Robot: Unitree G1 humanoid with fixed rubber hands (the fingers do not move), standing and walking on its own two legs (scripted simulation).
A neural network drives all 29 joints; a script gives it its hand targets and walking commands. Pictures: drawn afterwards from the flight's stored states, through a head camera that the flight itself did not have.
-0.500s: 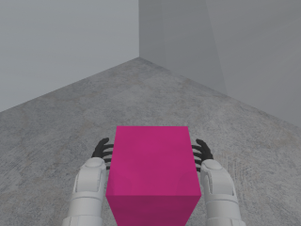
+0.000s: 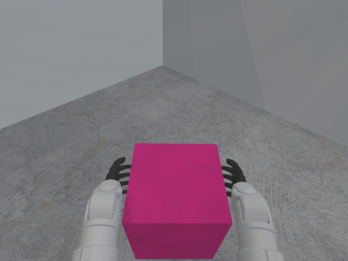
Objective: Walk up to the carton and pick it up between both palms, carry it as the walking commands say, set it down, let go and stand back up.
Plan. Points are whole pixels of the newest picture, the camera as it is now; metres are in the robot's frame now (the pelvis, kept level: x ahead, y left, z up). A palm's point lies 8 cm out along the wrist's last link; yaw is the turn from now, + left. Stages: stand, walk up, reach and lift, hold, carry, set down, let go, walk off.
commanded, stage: hold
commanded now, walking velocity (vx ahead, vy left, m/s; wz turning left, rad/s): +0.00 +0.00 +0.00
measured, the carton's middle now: (175, 203) +0.29 +0.00 -0.03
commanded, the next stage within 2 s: carry in 0.44 s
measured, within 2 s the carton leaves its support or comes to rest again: neither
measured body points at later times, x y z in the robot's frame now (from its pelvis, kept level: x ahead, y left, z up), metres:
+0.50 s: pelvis +0.00 +0.00 +0.00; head -0.04 +0.00 +0.44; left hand +0.30 +0.15 +0.04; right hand +0.30 -0.15 +0.04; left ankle +0.02 +0.12 -0.74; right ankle +0.01 -0.12 -0.74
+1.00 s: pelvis -0.01 +0.07 -0.03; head -0.03 +0.07 +0.42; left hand +0.22 +0.24 +0.06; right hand +0.25 -0.06 +0.06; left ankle +0.02 +0.14 -0.75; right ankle +0.01 -0.09 -0.74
